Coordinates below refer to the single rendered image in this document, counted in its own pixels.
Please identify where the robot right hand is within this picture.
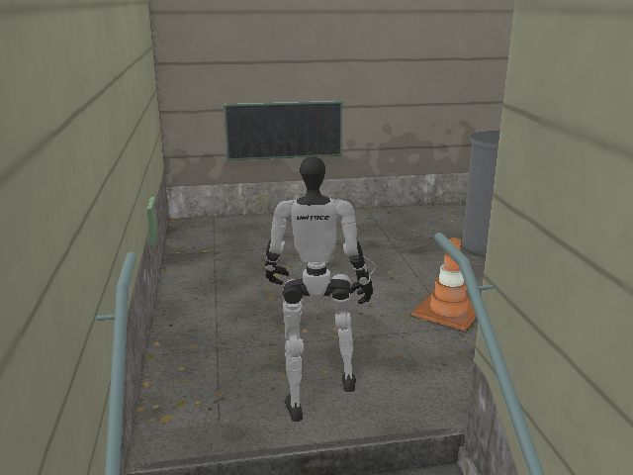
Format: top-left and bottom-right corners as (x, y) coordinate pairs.
(350, 279), (373, 304)

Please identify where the right robot shin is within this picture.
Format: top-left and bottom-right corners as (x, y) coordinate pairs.
(338, 313), (353, 380)

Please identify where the robot right thigh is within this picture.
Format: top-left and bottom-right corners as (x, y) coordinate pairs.
(330, 274), (351, 331)

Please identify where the right robot forearm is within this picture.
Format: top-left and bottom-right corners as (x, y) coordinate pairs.
(349, 240), (371, 285)

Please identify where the left robot forearm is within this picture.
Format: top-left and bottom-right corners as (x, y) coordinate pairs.
(265, 239), (280, 271)

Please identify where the robot left hand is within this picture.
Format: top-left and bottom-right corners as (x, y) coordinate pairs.
(265, 266), (289, 285)

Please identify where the robot left upper arm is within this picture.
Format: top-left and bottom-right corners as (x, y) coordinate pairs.
(269, 200), (294, 254)

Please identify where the robot right upper arm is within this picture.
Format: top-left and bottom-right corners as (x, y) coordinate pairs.
(334, 200), (359, 256)

